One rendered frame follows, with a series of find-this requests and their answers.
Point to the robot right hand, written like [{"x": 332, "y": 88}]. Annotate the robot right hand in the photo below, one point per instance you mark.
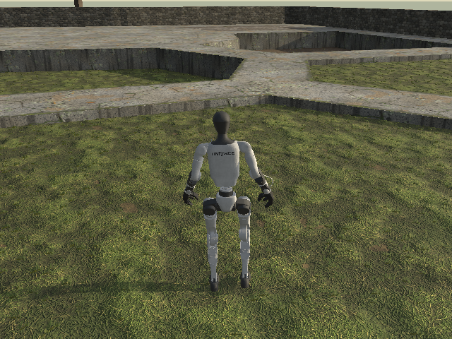
[{"x": 268, "y": 197}]

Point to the robot right upper arm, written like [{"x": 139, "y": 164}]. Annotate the robot right upper arm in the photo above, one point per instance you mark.
[{"x": 246, "y": 148}]

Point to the robot left upper arm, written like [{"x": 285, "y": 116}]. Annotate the robot left upper arm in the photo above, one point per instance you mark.
[{"x": 198, "y": 161}]

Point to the left robot foot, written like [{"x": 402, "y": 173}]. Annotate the left robot foot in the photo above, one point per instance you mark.
[{"x": 214, "y": 284}]

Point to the left robot forearm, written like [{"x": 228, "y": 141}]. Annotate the left robot forearm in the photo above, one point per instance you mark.
[{"x": 190, "y": 185}]

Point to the robot left hand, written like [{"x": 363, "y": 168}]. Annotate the robot left hand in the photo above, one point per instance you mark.
[{"x": 186, "y": 198}]

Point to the robot torso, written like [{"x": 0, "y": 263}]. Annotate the robot torso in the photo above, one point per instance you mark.
[{"x": 223, "y": 163}]

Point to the right robot forearm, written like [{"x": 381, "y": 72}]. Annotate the right robot forearm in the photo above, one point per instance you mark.
[{"x": 262, "y": 183}]

